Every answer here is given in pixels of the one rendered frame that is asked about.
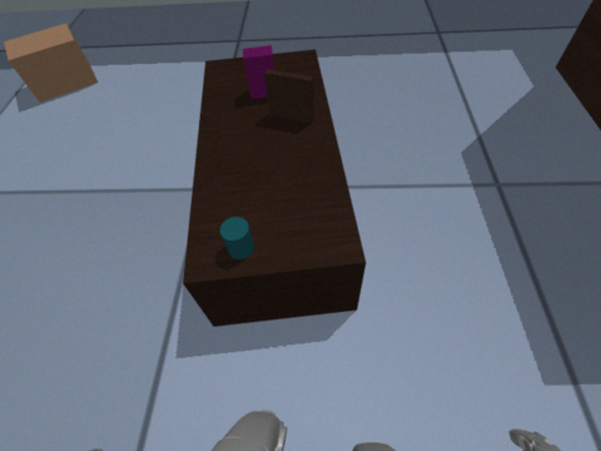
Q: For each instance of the right robot hand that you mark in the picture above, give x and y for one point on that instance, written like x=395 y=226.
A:
x=529 y=441

